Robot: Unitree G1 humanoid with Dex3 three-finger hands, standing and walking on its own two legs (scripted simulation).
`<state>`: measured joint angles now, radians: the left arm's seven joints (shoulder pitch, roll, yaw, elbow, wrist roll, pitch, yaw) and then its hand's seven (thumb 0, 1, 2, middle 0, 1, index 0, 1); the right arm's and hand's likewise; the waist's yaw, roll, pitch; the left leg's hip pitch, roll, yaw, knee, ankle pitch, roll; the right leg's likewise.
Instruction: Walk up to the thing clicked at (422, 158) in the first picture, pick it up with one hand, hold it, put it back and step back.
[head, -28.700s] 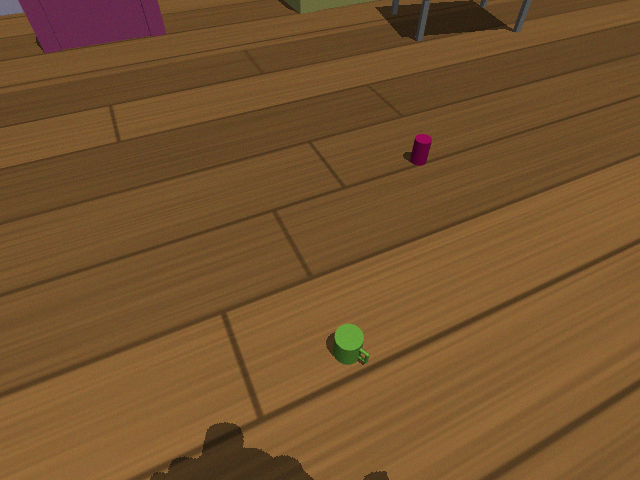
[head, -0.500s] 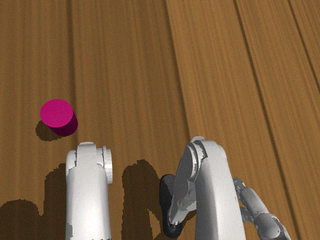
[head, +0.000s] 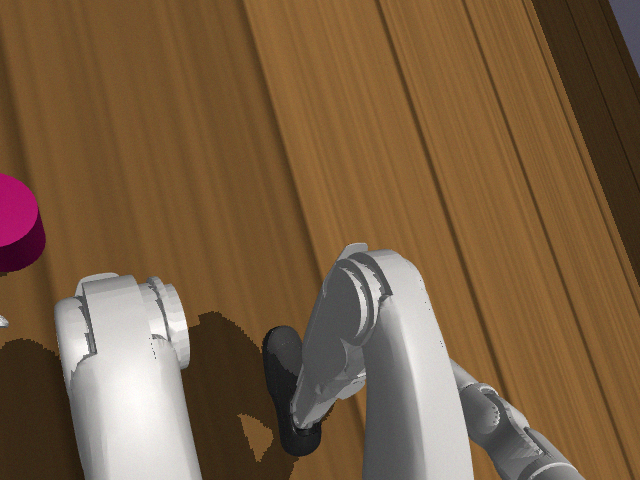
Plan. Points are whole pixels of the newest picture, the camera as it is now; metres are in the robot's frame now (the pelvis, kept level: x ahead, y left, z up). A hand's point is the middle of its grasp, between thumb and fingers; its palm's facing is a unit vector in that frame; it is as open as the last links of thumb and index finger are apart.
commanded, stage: close in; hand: left
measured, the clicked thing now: out of the picture +0.42 +0.27 -0.22
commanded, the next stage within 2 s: rest palm in 0.42 s
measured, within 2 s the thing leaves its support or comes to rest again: leaves its support in 1.74 s
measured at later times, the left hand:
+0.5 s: hand out of the picture +0.39 +0.27 -0.17, palm faces +0.31 -0.95 +0.01, open 17.4 cm
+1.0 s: hand out of the picture +0.40 +0.27 -0.18, palm faces +0.32 -0.95 -0.01, open 12.0 cm
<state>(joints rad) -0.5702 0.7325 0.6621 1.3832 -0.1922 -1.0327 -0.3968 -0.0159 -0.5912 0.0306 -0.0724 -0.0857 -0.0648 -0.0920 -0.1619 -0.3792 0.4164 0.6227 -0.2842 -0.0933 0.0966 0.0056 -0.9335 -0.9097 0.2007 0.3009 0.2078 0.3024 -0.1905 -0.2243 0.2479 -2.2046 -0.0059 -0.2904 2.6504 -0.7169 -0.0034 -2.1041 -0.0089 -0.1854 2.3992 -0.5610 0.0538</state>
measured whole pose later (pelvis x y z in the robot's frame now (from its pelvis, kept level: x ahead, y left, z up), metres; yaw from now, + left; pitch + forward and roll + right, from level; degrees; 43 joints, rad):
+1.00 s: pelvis -0.01 +0.01 +0.00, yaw -3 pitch +10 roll -18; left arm -0.59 0.80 0.50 1.50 -0.05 -1.22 0.03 -0.02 0.00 0.48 -0.42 -0.40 -0.41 -0.41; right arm -0.19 -0.38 0.53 0.57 -0.39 -0.02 0.16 0.00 -0.88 -0.90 0.20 0.30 0.21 0.30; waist -0.24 -0.28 0.32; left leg -2.18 0.00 -0.37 2.68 -0.72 0.01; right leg -2.05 0.03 -0.25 2.36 -0.52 0.07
